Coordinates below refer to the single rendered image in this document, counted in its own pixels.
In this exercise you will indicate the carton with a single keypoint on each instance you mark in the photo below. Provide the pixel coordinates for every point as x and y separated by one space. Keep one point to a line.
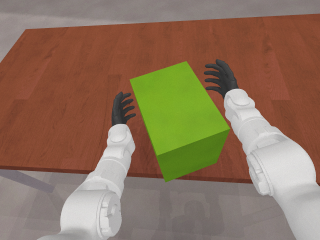
186 130

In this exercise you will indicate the robot left hand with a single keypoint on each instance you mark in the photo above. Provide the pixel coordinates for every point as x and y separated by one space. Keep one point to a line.
118 113

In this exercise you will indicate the robot left forearm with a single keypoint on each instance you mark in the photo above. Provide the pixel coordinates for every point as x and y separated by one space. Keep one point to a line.
114 164

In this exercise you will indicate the robot right hand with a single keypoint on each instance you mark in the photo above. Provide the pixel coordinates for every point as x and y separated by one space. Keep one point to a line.
226 80

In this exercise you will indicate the right robot upper arm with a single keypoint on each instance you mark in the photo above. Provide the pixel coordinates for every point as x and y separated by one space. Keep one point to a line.
282 170

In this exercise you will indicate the robot right forearm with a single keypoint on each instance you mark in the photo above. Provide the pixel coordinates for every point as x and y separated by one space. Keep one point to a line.
251 128

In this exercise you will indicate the left robot upper arm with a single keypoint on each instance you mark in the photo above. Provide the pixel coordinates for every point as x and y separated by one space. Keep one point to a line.
89 215

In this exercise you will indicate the table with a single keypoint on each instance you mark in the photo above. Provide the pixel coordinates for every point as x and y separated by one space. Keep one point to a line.
58 85

